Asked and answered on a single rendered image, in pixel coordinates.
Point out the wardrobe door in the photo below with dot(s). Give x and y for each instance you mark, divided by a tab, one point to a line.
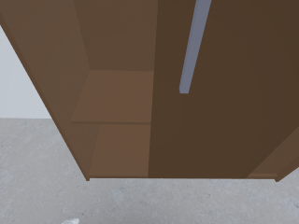
243	101
284	154

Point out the handle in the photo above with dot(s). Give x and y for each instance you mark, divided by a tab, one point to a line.
199	18

